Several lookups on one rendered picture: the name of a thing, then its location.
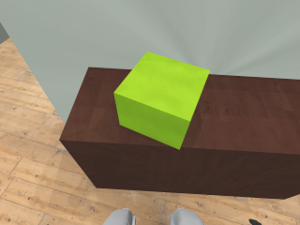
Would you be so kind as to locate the carton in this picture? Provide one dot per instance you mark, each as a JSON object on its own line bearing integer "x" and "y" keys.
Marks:
{"x": 159, "y": 97}

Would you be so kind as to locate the robot left thigh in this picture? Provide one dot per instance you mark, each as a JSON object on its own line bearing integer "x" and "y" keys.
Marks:
{"x": 121, "y": 217}

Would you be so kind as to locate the robot right thigh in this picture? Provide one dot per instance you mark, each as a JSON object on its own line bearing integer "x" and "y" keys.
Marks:
{"x": 184, "y": 217}

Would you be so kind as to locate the pedestal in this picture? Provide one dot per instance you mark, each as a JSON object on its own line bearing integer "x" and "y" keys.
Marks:
{"x": 243, "y": 140}

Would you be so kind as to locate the robot thigh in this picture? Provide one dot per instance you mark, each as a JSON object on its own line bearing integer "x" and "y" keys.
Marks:
{"x": 184, "y": 217}
{"x": 121, "y": 217}

